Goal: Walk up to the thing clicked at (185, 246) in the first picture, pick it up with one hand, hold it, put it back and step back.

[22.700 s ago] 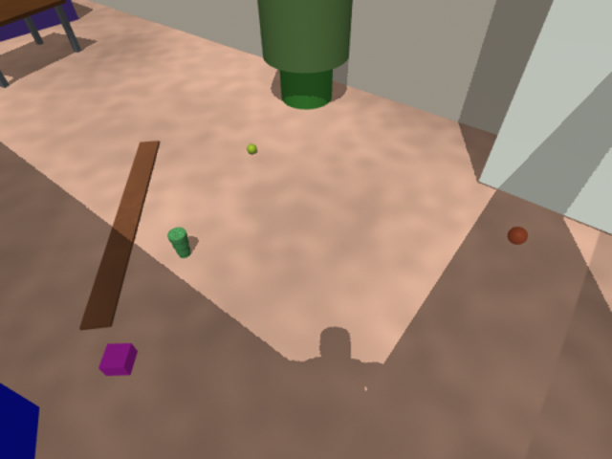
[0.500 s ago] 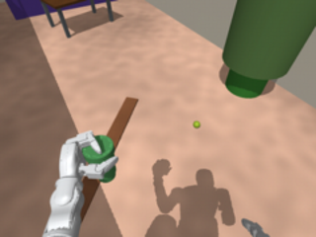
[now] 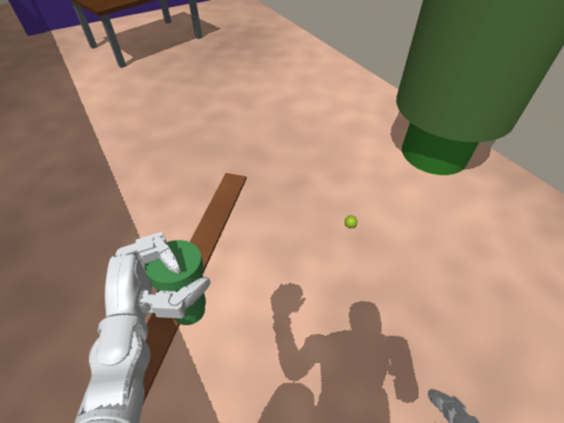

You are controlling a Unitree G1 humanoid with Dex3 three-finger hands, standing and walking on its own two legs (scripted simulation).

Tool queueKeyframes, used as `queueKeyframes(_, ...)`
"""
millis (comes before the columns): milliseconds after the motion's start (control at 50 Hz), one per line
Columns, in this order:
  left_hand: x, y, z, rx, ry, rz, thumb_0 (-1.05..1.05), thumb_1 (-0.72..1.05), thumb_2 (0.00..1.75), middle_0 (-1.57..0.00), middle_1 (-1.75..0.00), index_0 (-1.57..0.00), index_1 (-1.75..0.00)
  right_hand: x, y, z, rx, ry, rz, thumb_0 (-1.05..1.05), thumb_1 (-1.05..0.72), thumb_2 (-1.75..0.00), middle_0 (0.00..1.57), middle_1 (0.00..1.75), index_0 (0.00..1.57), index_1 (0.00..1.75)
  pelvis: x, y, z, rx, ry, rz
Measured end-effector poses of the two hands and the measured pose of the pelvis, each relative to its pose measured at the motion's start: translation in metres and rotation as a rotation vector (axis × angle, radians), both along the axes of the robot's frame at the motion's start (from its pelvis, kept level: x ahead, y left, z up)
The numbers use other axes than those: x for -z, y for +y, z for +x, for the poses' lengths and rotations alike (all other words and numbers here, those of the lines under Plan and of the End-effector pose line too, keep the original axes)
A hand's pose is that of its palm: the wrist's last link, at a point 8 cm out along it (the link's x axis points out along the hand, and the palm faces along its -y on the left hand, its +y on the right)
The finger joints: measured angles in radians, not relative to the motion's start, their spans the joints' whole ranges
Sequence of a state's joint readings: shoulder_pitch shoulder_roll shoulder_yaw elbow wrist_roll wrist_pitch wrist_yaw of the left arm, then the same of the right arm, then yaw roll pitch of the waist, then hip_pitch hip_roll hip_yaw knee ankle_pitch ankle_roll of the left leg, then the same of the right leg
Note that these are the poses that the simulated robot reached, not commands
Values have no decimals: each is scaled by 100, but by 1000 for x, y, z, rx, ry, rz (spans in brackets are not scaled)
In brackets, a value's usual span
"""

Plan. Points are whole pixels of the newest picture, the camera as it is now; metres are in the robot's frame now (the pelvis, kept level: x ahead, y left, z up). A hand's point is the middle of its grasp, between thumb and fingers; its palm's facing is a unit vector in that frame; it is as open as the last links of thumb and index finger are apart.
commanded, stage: crouch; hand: left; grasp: from the side
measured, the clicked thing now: (182, 288) +0.33 +0.17 +0.01
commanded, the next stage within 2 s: lower in 1.82 s
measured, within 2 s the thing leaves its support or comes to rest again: neither
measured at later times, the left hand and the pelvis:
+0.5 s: hand (194, 311) +0.36 +0.18 -0.13, palm faces +0.17 -0.98 -0.03, open 6.0 cm; pelvis -0.04 +0.00 -0.13, yaw +0 degrees
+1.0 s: hand (207, 336) +0.40 +0.21 -0.36, palm faces +0.23 -0.97 -0.03, open 6.0 cm; pelvis -0.09 +0.01 -0.32, yaw -2 degrees
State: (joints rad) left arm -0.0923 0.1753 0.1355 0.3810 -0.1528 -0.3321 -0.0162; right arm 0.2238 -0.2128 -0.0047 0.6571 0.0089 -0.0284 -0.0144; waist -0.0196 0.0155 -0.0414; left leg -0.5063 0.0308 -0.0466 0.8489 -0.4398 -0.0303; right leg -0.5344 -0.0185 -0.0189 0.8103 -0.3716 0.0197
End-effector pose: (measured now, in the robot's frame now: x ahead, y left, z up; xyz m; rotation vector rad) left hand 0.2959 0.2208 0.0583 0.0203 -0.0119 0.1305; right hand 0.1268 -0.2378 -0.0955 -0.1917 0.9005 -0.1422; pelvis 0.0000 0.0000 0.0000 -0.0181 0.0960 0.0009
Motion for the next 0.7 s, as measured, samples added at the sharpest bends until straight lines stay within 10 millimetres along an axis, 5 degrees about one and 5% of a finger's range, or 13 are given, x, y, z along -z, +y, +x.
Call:
queueKeyframes(160, 29, 2, 0, -45, 29, -23, 5, -18, 91, -69, -90, -130, -133, 9, -3, -4, -15, 19, -10, 1, -89, -90, 20, 30, 20, 30, 9, -1, -6, -2, 44, 1)
queueKeyframes(300, 82, 5, 8, -50, 35, -8, 5, -18, 91, -69, -90, -130, -133, 40, -14, -19, -34, 80, -39, 1, -89, -90, 20, 30, 20, 30, 39, -3, -19, -3, 149, 1)
queueKeyframes(500, 187, 13, 30, -45, -16, 16, 5, -18, 92, -69, -89, -130, -133, 137, -29, -49, -55, 204, -73, 1, -89, -90, 20, 30, 20, 30, 129, -3, -36, 2, 352, -5)
queueKeyframes(700, 284, 26, 45, -99, -4, 18, 5, -18, 92, -69, -89, -130, -134, 236, -23, -75, -77, 307, -53, 1, -91, -90, 20, 30, 20, 30, 214, -1, -58, 5, 455, -8)
